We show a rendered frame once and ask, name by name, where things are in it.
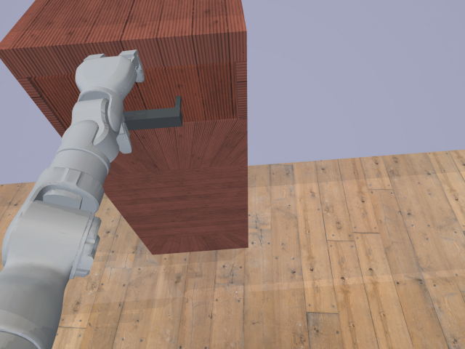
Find cabinet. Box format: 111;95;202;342
0;0;248;255

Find handle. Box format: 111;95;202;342
123;96;183;130

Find left robot upper arm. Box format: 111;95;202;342
0;200;102;349

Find drawer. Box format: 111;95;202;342
31;62;236;129

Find robot left hand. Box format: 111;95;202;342
75;49;145;154

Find left robot forearm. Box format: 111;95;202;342
1;87;124;266

